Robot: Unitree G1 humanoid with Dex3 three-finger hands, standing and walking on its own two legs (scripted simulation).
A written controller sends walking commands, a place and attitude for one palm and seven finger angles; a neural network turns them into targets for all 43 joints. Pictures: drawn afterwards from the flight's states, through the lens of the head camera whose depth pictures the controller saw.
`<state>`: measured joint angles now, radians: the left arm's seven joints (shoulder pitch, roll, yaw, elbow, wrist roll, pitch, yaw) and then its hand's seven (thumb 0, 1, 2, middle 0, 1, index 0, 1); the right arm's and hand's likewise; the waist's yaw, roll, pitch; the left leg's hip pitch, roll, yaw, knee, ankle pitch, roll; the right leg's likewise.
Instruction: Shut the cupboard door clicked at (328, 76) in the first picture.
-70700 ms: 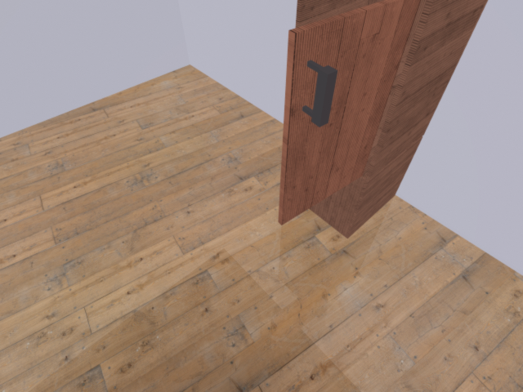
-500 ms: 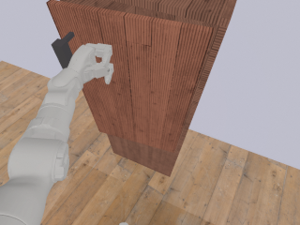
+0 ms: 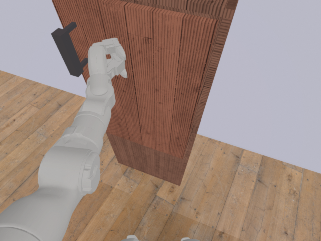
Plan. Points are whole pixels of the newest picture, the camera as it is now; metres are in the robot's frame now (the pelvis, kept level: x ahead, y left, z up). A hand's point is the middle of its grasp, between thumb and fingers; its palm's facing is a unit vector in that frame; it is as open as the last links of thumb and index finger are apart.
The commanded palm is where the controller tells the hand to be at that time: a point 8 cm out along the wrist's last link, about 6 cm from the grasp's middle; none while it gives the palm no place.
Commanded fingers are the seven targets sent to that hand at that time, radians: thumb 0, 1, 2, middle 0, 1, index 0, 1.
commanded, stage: pull the fist back off the door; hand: left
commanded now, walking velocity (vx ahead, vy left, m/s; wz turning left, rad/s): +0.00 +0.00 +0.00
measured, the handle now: (74, 49) +0.57 +0.18 +0.16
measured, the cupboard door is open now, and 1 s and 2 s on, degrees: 0 0 0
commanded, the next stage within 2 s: draw the hand back to the body in 0.54 s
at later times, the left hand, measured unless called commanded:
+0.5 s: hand (119, 82) +0.44 +0.06 +0.16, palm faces +0.04 -1.00 -0.01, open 3.1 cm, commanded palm +0.41 +0.10 +0.16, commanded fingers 0.00 0.90 0.90 -1.30 -1.50 -1.30 -1.50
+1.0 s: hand (93, 104) +0.38 +0.11 +0.16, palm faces +0.04 -1.00 -0.03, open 3.1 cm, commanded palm +0.34 +0.16 +0.18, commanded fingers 0.00 0.90 0.90 -1.30 -1.50 -1.30 -1.50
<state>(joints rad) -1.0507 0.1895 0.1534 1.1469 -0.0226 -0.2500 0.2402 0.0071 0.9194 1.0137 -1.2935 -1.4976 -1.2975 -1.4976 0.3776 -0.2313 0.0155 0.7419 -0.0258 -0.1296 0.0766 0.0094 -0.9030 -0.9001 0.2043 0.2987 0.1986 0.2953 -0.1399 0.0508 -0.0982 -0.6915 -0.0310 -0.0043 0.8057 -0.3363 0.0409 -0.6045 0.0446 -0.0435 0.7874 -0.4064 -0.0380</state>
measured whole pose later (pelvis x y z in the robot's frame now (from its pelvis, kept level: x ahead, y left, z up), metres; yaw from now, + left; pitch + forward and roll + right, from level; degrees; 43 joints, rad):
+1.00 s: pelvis +0.03 -0.01 +0.03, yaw -1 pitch +1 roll +0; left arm -0.23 0.16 0.07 0.22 -0.17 0.05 0.01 0.01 0.90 0.90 -1.30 -1.50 -1.30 -1.50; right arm 0.25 -0.25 0.04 0.58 0.07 0.03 -0.01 0.01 -0.90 -0.90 0.20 0.30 0.20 0.30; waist 0.00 0.05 -0.08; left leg -0.30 -0.02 0.01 0.59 -0.32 0.03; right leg -0.22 0.06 -0.01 0.57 -0.37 -0.05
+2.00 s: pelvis +0.03 +0.01 +0.04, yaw +0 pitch -3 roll -1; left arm 0.51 0.36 0.35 -0.37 -0.08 -0.14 0.10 0.01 0.89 0.90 -0.29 -0.39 -0.29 -0.39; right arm 0.20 -0.25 0.00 0.62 0.03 -0.05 -0.05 0.01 -0.90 -0.90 0.20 0.30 0.20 0.30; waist 0.06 0.09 -0.03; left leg -0.16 -0.05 0.01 0.46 -0.26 0.06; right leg -0.06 0.03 -0.01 0.40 -0.30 -0.02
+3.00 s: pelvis -0.04 +0.04 +0.02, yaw -2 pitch -1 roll -3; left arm 0.53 0.41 0.43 -0.45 -0.04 -0.18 0.12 0.01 0.89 0.90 -0.21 -0.30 -0.21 -0.30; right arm 0.22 -0.22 0.01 0.53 0.03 0.01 -0.06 0.01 -0.90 -0.90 0.20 0.30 0.20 0.30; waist 0.01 0.05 0.00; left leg -0.40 -0.03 0.05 0.63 -0.25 0.10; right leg -0.31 0.04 0.01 0.57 -0.25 0.02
